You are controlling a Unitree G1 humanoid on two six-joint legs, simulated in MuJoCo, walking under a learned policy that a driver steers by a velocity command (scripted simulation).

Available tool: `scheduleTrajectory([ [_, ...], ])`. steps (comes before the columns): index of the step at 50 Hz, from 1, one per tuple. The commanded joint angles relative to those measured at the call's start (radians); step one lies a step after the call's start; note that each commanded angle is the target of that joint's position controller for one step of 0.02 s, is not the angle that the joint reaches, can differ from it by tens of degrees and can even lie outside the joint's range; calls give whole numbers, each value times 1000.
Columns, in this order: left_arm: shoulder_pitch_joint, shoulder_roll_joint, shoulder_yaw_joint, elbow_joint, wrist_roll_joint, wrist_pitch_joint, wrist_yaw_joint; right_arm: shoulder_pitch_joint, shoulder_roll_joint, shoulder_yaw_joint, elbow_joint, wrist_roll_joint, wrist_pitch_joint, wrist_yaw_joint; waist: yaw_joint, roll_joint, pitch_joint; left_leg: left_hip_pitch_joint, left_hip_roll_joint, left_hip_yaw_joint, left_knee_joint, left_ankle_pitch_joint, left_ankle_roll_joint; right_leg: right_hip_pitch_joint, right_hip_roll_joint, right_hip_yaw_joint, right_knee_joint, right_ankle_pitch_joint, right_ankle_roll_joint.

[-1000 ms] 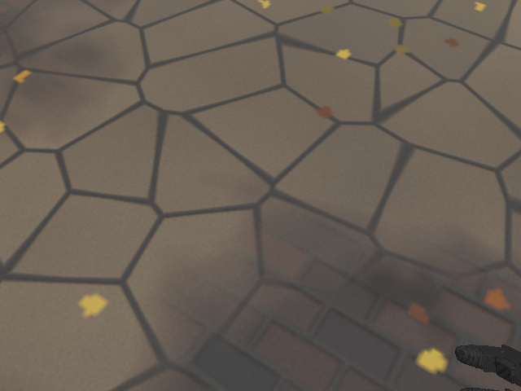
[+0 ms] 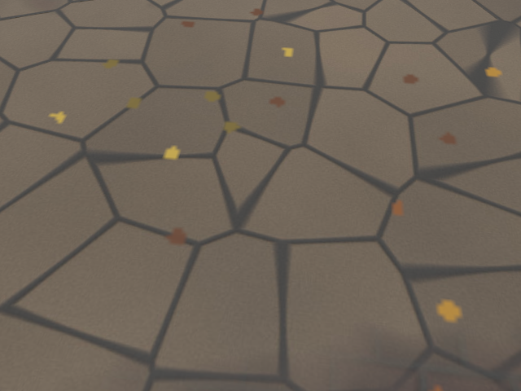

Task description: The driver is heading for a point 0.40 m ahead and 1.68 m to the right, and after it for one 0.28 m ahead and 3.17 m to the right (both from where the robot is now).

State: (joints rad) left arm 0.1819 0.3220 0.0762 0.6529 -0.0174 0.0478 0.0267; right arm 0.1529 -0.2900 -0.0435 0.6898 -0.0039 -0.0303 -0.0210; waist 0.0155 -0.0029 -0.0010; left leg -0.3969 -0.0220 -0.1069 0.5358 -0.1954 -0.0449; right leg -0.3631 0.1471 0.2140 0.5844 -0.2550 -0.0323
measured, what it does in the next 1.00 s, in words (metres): walks ahead, turning right: right foot, then left foot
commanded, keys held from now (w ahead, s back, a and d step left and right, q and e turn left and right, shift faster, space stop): w+e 1.00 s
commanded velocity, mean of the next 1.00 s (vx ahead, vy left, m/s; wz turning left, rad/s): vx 0.41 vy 0.00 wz -0.59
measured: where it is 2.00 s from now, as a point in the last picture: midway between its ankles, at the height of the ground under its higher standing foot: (409, 338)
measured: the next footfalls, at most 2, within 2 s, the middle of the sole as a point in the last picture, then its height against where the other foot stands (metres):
right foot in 0.44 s outside the picture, level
left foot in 0.90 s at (326, 361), level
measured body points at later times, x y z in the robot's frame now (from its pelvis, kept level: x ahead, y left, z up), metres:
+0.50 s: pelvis +0.13 -0.07 -0.01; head +0.15 -0.09 +0.44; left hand +0.39 +0.13 -0.07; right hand +0.10 -0.37 -0.13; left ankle +0.06 +0.13 -0.68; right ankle +0.13 -0.16 -0.73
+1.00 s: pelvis +0.39 -0.15 +0.00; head +0.42 -0.17 +0.45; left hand +0.59 +0.06 -0.12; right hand +0.43 -0.48 -0.08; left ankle +0.52 -0.11 -0.73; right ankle +0.20 -0.18 -0.64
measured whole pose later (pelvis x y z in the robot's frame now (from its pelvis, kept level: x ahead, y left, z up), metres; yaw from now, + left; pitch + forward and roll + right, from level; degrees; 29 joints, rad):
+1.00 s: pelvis +0.39 -0.15 +0.00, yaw -36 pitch +2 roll +1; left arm 0.39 0.30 0.07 0.73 -0.03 -0.02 0.02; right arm 0.07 -0.27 -0.05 0.67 -0.01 -0.11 0.02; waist 0.05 -0.03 0.03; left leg -0.41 -0.04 0.03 0.54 -0.16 0.03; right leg -0.30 0.05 0.14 1.14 -0.46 -0.02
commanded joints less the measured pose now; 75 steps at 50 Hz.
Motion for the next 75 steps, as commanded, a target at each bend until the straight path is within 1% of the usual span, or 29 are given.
scheduleTrajectory([
  [1, 41, 27, 1, -102, 4, -16, -5, 66, -242, -74, -54, -31, -8, -9, 18, 232, -128, 352, 351, -375, -234, 11, 207, -240, 6, -26, 211, -376, -15],
  [2, 27, 100, 17, -108, 11, -34, -9, 92, -217, -75, -52, -36, -10, -5, -16, 273, -98, 339, 431, -536, -286, -170, 290, -361, -63, -62, 404, -349, 11],
  [3, -1, 147, 32, -99, 4, -38, -12, 82, -168, -63, -64, -25, -15, -8, -33, 188, -64, 312, 390, -464, -291, -307, 275, -383, -111, -64, 476, -260, 22],
  [5, 0, 136, 38, -85, 9, -29, -13, 52, -138, -55, -66, 3, -13, -20, -31, 157, -26, 302, 306, -315, -296, -326, 207, -412, -144, -105, 540, -159, 60],
  [14, -114, 25, -1, -136, -1, -60, -55, 127, -183, -75, -22, 4, -35, -7, -94, 158, 1, 273, 292, -6, -353, -109, 206, -288, -211, -209, 256, 16, 66],
  [19, -101, 47, 5, -137, -5, -57, -68, 122, -212, -88, 4, 30, -32, 17, -73, 153, 21, 248, 323, 66, -307, -102, 189, -121, -194, -269, 82, -22, 11],
  [22, 138, 116, 52, -60, -8, -52, -56, 124, -163, -70, 16, 22, -28, 19, 50, 46, -72, 115, 248, 214, 34, 126, 118, 279, -110, -304, -55, 4, -64],
  [23, 297, 227, 83, -41, -9, -51, -39, 102, -87, -42, -25, -17, -35, 18, 103, -204, -137, -132, 156, 295, 454, -87, 36, 499, -338, 64, -145, 2, -156],
  [24, 294, 297, 82, -69, -5, -70, -47, 67, -57, -29, -98, -12, -64, 12, 81, -364, -193, -491, -13, 130, 707, -393, -2, 645, -489, 587, -336, -240, -344],
  [25, 281, 207, 58, -68, -3, -92, -53, 16, -150, -47, -95, 27, -91, 20, 112, -214, -142, -584, 54, 32, 796, -330, 20, 621, -501, 542, -366, -267, -342],
  [26, 249, 151, 39, -66, 3, -104, -52, 6, -163, -50, -93, 36, -105, 28, 82, -179, -86, -579, 90, 32, 762, -236, 47, 552, -469, 427, -340, -191, -308],
  [27, 196, 123, 28, -73, 5, -106, -51, 16, -154, -49, -72, 15, -109, 27, 46, -86, -47, -515, 123, 32, 695, -160, 49, 452, -423, 315, -325, -79, -272],
  [29, 114, 95, 14, -86, 15, -101, -42, 16, -146, -53, -60, -16, -101, 30, -5, -84, -9, -391, 138, 36, 563, -66, 33, 309, -352, 185, -351, 119, -238],
  [36, 185, 137, 32, -13, -7, -101, -3, -190, -48, -13, -90, -4, -86, 49, 36, -83, 27, -205, 28, 84, 93, 260, -16, 163, -256, 27, -350, 293, -182],
  [42, 233, 138, 42, 37, -16, -87, 6, -225, -105, -34, -106, 12, -98, 61, 28, -107, 36, -96, 18, 29, -49, 220, 38, 272, -320, 156, -256, 271, -142],
  [44, 214, 123, 39, 31, -10, -78, 3, -99, -138, -57, -78, 7, -103, 51, -36, -120, -32, 96, -1, 69, -87, 164, 80, 276, -278, 147, -122, 453, -111],
  [45, 193, 89, 25, 12, 0, -77, -3, 36, -170, -71, -60, -5, -106, 44, -105, -100, -155, 341, 75, 17, -58, 162, 129, 193, -221, 114, 76, 433, -80],
  [46, 278, 14, 2, -12, 2, -81, -4, 187, -248, -91, -43, -24, -100, 34, -114, 89, -343, 736, 310, -301, -48, 47, 249, -100, -102, 12, 438, 139, -12],
  [47, 355, 16, -10, -17, -17, -89, -5, 214, -218, -83, -21, -7, -91, 45, -80, 343, -435, 854, 446, -672, -176, -166, 331, -311, -65, -18, 671, -341, 18],
  [48, 297, 109, 14, -3, -32, -88, -6, 160, -136, -62, -38, 7, -82, 41, -92, 213, -278, 729, 419, -599, -220, -307, 292, -395, -135, -5, 754, -279, 25],
  [50, 143, 124, 21, -34, -13, -83, -9, 70, -90, -46, -32, -1, -67, 32, -74, 74, -60, 437, 340, -329, -263, -140, 242, -373, -207, -77, 706, -142, 30],
  [56, 90, 34, 9, -64, -4, -54, -18, 20, -104, -55, 20, -3, -90, 27, -14, 80, 48, 228, 296, -29, -390, 169, 259, -319, -276, -107, 513, -14, 44],
  [64, -63, 31, 9, -114, 4, -63, -70, 27, -181, -71, 64, 28, -43, 7, -51, 81, 11, 327, 259, 239, -260, 533, 185, -153, -213, -226, 72, 264, 23],
  [68, 125, 125, 63, -85, 19, -55, -64, 30, -180, -73, 68, 55, -25, 6, 69, 37, -97, 319, 219, 275, 112, 636, 120, 155, -106, -269, -106, 269, -70],
  [69, 200, 209, 83, -83, 22, -52, -41, 83, -134, -52, 56, 11, -25, 10, 85, -125, -179, 124, 153, 295, 397, 273, 56, 392, -259, -77, -99, 695, -134],
  [70, 120, 275, 68, -128, 42, -57, -27, 205, -47, -14, 34, -29, -28, 25, -35, -316, -319, -189, 2, 203, 760, -551, -12, 637, -550, 344, -58, 1012, -366],
  [71, 126, 187, 48, -148, 35, -61, -38, 160, -147, -29, 66, 1, -24, 32, 55, -153, -463, -177, 27, 31, 835, -504, -10, 595, -551, 370, -131, 802, -386],
  [72, 78, 143, 32, -137, 30, -66, -44, 72, -168, -36, 45, 32, -13, 32, 50, -103, -334, -235, 64, 43, 821, -427, -2, 510, -493, 241, -154, 682, -332],
  [75, -28, 97, 12, -111, 23, -63, -38, 45, -140, -32, 54, 12, 24, 6, -26, -67, -146, -126, 115, 59, 637, -285, -13, 171, -376, 74, -232, 472, -227],
])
